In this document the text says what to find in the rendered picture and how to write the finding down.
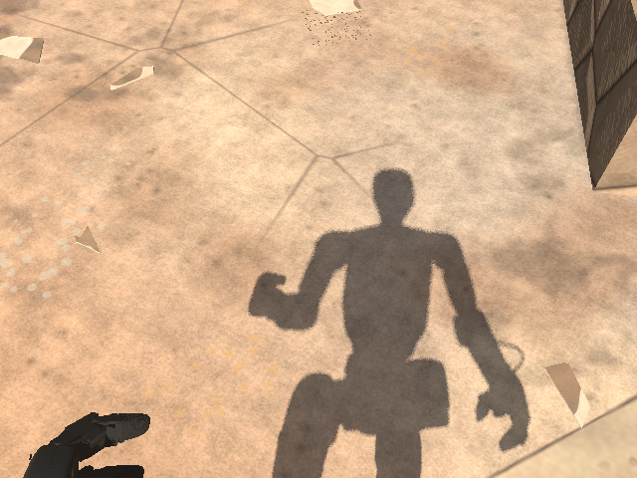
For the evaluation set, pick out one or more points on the left robot hand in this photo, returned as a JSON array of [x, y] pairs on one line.
[[83, 439]]

